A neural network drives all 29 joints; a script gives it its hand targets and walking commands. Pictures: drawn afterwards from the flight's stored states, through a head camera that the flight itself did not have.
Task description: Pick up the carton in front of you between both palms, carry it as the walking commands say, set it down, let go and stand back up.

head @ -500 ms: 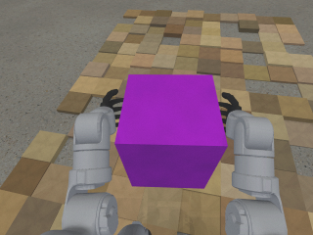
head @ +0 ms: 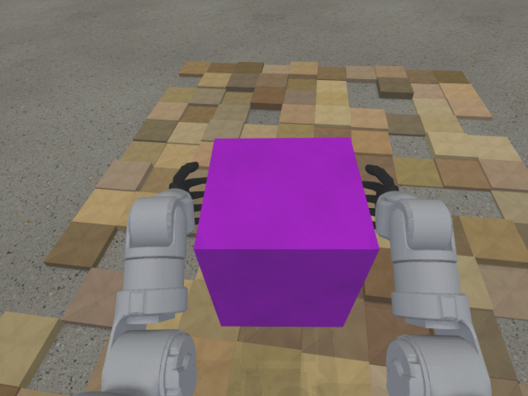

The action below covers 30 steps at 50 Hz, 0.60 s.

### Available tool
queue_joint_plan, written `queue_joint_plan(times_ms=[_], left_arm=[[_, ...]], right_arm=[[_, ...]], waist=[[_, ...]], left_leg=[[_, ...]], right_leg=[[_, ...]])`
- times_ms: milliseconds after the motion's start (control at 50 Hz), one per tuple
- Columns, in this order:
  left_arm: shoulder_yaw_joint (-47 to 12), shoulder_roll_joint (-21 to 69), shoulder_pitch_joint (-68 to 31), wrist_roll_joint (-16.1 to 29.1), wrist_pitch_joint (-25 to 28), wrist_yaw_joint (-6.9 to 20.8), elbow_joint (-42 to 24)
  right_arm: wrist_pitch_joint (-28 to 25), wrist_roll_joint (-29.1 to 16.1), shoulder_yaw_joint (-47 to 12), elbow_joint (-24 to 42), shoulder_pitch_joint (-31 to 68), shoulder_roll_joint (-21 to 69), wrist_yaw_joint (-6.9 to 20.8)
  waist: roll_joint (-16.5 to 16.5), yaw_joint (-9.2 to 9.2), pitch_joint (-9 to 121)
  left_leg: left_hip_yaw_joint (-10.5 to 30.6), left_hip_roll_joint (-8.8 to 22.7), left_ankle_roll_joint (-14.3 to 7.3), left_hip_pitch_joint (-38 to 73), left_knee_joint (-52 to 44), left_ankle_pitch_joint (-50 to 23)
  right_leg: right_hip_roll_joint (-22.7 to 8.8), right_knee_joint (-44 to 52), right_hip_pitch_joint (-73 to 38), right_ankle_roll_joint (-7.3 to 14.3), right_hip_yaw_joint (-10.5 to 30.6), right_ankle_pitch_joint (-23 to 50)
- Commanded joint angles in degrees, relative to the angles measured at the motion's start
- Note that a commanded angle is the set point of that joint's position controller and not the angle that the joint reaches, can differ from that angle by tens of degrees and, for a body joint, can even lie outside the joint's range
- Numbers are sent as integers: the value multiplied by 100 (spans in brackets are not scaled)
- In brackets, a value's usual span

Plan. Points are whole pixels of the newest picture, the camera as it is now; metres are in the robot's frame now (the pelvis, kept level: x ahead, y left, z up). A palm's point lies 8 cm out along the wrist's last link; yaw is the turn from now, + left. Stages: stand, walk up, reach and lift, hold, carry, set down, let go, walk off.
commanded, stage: carry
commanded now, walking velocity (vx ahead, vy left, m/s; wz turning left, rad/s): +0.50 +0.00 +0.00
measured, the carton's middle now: (281, 237) +0.35 -0.01 +0.06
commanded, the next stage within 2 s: none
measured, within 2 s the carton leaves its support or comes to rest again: neither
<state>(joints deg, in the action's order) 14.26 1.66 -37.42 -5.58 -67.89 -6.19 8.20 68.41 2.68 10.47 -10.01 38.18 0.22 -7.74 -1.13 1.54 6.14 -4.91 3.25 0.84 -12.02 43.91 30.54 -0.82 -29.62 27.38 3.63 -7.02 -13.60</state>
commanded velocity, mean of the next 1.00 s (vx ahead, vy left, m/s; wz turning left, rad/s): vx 0.50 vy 0.00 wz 0.00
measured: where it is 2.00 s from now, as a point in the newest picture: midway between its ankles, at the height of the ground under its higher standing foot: (282, 204)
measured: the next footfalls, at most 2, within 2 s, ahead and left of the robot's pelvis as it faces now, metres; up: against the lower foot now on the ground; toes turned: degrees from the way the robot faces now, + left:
left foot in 0.38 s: +0.39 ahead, +0.10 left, +0.03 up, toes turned +5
right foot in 0.82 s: +0.64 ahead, -0.12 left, +0.00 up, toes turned -7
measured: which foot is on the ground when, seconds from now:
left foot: up 0.00-0.36, down 0.38-0.84, up 0.86-1.00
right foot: down 0.00-0.40, up 0.42-0.80, down 0.82-1.00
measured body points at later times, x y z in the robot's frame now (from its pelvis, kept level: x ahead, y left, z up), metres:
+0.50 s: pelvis +0.28 +0.01 +0.03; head +0.31 +0.01 +0.48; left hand +0.68 +0.15 +0.17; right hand +0.65 -0.16 +0.17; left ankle +0.35 +0.09 -0.69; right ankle +0.17 -0.09 -0.61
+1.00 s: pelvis +0.58 -0.04 +0.02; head +0.61 -0.05 +0.47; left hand +0.92 +0.11 +0.10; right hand +0.93 -0.19 +0.09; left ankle +0.54 +0.08 -0.63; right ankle +0.60 -0.11 -0.72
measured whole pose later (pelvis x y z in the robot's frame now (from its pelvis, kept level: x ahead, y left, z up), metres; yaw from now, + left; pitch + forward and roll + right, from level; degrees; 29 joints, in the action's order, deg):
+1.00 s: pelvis +0.58 -0.04 +0.02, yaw -1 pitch +5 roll +1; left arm 12.3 5.0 -27.9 -5.8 -68.1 -6.3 -0.9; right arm 70.3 4.0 11.2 -0.3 29.8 3.0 -7.5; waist -0.8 -1.5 2.1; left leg -2.1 1.5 -0.8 -33.3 67.6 23.1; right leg 0.3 -29.8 21.3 4.5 -7.4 -14.5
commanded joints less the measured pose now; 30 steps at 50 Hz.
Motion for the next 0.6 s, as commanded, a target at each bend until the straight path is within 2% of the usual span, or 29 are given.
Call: queue_joint_plan(times_ms=[0, 20, 40, 60, 80, 120, 160, 220, 260, 300, 320, 340, 360, 380, 400, 420, 440, 460, 480, 520, 580], left_arm=[[-3462, 5762, -3550, 2277, 42, 1347, 38], [-3558, 5895, -3916, 2457, 65, 1342, -351], [-3690, 6027, -4296, 2664, 67, 1332, -729], [-3832, 6126, -4620, 2819, 68, 1311, -1088], [-3914, 6179, -4790, 2941, 47, 1288, -1340], [-3973, 6160, -4864, 3093, -29, 1260, -1628], [-3975, 6000, -4759, 3128, -131, 1253, -1774], [-3966, 5695, -4742, 3127, -299, 1254, -1853], [-3908, 5516, -4665, 3074, -424, 1266, -1694], [-3832, 5390, -4584, 2997, -538, 1293, -1410], [-3790, 5353, -4570, 2953, -583, 1307, -1239], [-3745, 5338, -4569, 2906, -624, 1315, -1068], [-3702, 5346, -4620, 2837, -643, 1318, -887], [-3650, 5366, -4719, 2761, -642, 1316, -760], [-3605, 5554, -4687, 2712, -672, 1329, -708], [-3505, 5538, -4817, 2618, -683, 1309, -578], [-3435, 5670, -4788, 2544, -676, 1286, -501], [-3351, 5768, -4763, 2475, -667, 1262, -441], [-3269, 5866, -4680, 2388, -655, 1236, -334], [-3209, 6044, -4495, 2235, -578, 1188, -189], [-3214, 6225, -4270, 2116, -421, 1153, -60]], right_arm=[[-112, -2415, -3527, 583, 4220, 6378, 1500], [-131, -2464, -3567, 750, 4523, 6443, 1446], [-138, -2511, -3547, 928, 4622, 6472, 1376], [-126, -2539, -3542, 1121, 4673, 6507, 1299], [-105, -2537, -3530, 1286, 4670, 6477, 1223], [-45, -2453, -3503, 1513, 4557, 6324, 1088], [18, -2316, -3474, 1684, 4471, 6090, 980], [160, -2137, -3432, 1835, 4501, 5699, 900], [283, -2026, -3384, 1715, 4420, 5487, 904], [405, -1954, -3337, 1503, 4372, 5358, 941], [461, -1947, -3307, 1375, 4395, 5333, 970], [505, -1962, -3263, 1222, 4410, 5347, 1007], [539, -1993, -3213, 1064, 4394, 5343, 1055], [538, -2055, -3171, 958, 4381, 5381, 1118], [506, -2100, -3145, 891, 4582, 5387, 1179], [528, -2218, -3153, 767, 4544, 5662, 1243], [518, -2369, -3173, 862, 4736, 5852, 1316], [500, -2513, -3236, 896, 4974, 6089, 1386], [464, -2625, -3286, 916, 5176, 6306, 1443], [384, -2763, -3343, 914, 5287, 6626, 1534], [254, -2763, -3323, 824, 5162, 6816, 1602]], waist=[[1870, -614, 2614], [1447, -566, 2434], [863, -565, 2330], [676, -535, 2280], [518, -469, 2317], [681, -421, 2379], [818, -444, 2376], [716, -520, 2170], [743, -522, 1934], [1035, -447, 1831], [1091, -356, 1858], [1049, -165, 2020], [967, 261, 2463], [449, 581, 2790], [-1628, 399, 3003], [-1558, 285, 2948], [-1010, 320, 2702], [-319, 304, 2456], [-186, 235, 2259], [-264, 139, 2123], [-483, 203, 2028]], left_leg=[[145, -537, -7, -3522, 3034, 267], [434, -250, -144, -3804, 3395, 13], [497, -166, -224, -3845, 3508, -213], [528, -22, -267, -3745, 3419, -392], [575, 66, -292, -3598, 3282, -539], [402, 40, -282, -3555, 3091, -628], [292, 48, -256, -3821, 2872, -720], [152, 82, -236, -3983, 2017, -947], [-69, -91, -269, -3266, 745, -1338], [-513, -443, -381, -2450, -44, -1512], [-686, -620, -443, -1922, -448, -1644], [-885, -814, -514, -1189, -947, -1903], [-960, -833, -643, 248, -1083, -2508], [189, -255, -880, 1751, -1253, -2242], [3283, 1449, -1711, 2799, -1770, -3166], [3663, 1484, -1929, 2946, -1804, -3734], [3170, 1448, -1851, 2671, -1642, -4066], [2795, 1374, -1654, 2267, -1691, -3860], [2562, 1287, -1486, 1938, -1832, -3525], [2128, 1142, -1320, 1550, -2063, -3124], [1567, 1042, -1394, 1490, -2219, -3354]], right_leg=[[-2214, 748, -4842, 1265, 3930, 518], [-2031, 787, -4597, 1155, 3730, 371], [-1858, 664, -4267, 1054, 3297, 700], [-1819, 634, -3912, 1018, 2957, 999], [-1720, 691, -3650, 939, 2642, 898], [-1553, 741, -3494, 878, 2185, 868], [-1502, 733, -3617, 970, 1995, 1070], [-1394, 792, -3657, 1008, 1692, 1448], [-1189, 934, -3250, 816, 1299, 1880], [-1007, 800, -2987, 581, 817, 2697], [-952, 542, -2881, 458, 619, 3423], [-876, -85, -2797, 296, 304, 4173], [-779, -1191, -2262, 102, 10, 4670], [-457, -2457, -786, -112, 29, 3323], [509, -4156, 1001, -361, 213, -940], [434, -5071, 1550, -175, 871, -1546], [216, -5139, 1815, -74, 1023, -1422], [1, -4695, 1825, -65, 1069, -1123], [-128, -4205, 1740, -102, 1068, -945], [-211, -3248, 1402, -175, 989, -792], [-136, -1968, 1168, -335, 689, -505]])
